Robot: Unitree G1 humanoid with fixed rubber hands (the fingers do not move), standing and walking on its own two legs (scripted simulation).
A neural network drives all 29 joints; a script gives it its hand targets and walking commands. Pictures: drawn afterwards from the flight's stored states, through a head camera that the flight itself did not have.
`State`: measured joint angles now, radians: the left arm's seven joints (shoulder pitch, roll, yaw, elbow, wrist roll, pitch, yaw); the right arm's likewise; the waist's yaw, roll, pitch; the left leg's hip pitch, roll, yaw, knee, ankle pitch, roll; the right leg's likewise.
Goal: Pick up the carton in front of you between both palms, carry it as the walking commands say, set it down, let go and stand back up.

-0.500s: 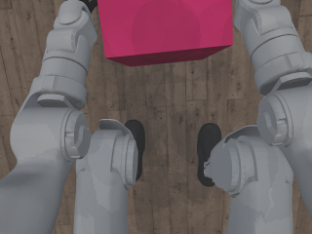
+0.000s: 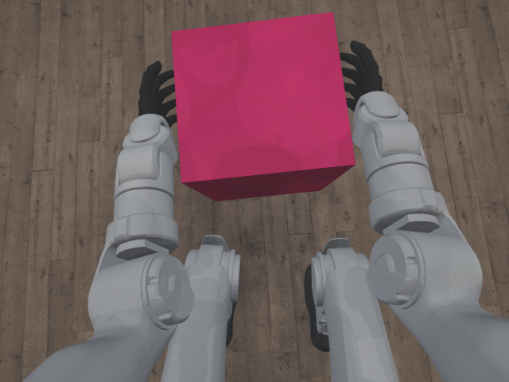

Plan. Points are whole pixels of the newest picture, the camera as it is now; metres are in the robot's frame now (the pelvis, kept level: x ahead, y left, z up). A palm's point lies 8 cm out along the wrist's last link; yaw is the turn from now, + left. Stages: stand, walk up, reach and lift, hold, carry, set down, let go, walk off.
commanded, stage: reach and lift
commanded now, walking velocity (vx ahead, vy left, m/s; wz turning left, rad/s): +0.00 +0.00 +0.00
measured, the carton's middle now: (261, 127) +0.50 +0.03 -0.13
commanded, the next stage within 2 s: none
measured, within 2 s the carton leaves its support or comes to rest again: neither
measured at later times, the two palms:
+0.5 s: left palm (106, 87) +0.46 +0.17 +0.09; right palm (428, 69) +0.48 -0.13 +0.09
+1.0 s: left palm out of the picture +0.42 +0.16 +0.24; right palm out of the picture +0.42 -0.14 +0.24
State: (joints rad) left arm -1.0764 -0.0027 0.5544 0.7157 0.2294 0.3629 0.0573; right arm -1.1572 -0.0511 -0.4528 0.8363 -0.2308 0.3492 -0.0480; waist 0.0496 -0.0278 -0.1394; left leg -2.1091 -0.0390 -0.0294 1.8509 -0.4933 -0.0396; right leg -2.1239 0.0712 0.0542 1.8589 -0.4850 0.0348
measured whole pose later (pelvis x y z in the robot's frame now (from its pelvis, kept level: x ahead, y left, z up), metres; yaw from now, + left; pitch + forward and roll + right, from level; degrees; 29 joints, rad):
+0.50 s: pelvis +0.04 +0.00 +0.12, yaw +0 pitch +36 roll +1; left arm -0.76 -0.07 0.46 0.59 0.20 0.39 0.04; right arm -0.79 0.06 -0.39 0.64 -0.20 0.38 -0.05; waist 0.04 -0.01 -0.24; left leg -1.62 -0.04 -0.04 1.48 -0.49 -0.03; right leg -1.63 0.05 0.05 1.49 -0.49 0.02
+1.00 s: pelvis +0.09 +0.00 +0.26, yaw +0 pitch +17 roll +0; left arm -0.42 -0.13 0.36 0.52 0.22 0.39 0.02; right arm -0.42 0.14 -0.33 0.53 -0.22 0.38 -0.04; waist 0.02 -0.01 -0.17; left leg -0.84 -0.03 -0.05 0.91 -0.37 -0.01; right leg -0.84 0.03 0.06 0.92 -0.38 0.01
